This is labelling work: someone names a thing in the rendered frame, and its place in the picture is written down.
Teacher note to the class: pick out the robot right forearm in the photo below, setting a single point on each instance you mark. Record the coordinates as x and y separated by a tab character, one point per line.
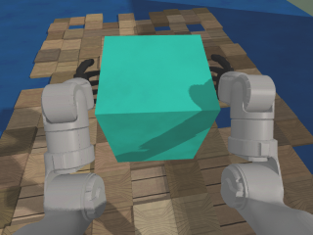
251	98

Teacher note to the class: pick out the robot left forearm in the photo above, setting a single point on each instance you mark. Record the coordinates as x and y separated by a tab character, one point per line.
65	109

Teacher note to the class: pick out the robot right hand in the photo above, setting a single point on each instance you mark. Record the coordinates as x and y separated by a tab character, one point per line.
225	65

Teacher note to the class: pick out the robot left hand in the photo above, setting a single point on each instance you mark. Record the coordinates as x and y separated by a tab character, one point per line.
80	73

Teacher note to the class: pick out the carton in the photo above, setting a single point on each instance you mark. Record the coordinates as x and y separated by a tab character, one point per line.
156	99

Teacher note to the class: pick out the left robot upper arm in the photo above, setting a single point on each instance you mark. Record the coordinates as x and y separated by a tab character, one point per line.
71	202

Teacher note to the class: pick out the right robot upper arm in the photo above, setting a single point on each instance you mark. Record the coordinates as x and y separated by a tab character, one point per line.
256	191

